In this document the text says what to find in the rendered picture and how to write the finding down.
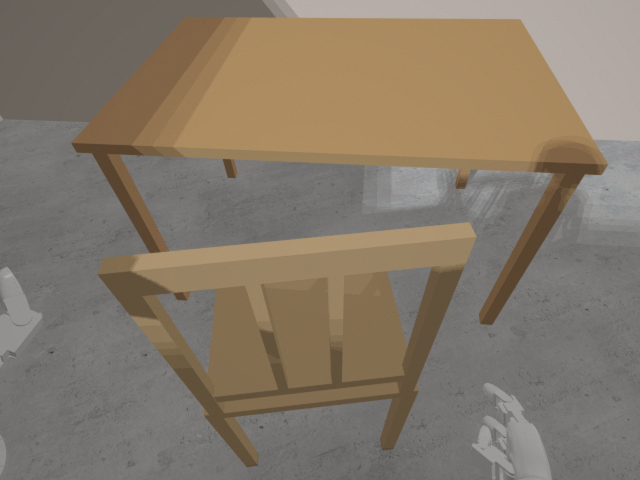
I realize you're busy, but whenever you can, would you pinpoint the left robot hand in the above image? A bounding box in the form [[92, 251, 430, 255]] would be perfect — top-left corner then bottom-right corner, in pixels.
[[0, 267, 43, 368]]

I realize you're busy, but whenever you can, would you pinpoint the table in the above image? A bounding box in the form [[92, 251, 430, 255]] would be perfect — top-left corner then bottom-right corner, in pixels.
[[71, 17, 608, 325]]

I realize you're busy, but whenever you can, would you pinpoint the chair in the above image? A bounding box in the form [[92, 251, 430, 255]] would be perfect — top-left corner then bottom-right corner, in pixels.
[[97, 222, 477, 467]]

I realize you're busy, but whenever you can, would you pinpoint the right robot hand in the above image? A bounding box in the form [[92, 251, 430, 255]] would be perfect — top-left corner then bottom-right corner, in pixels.
[[472, 383, 552, 480]]

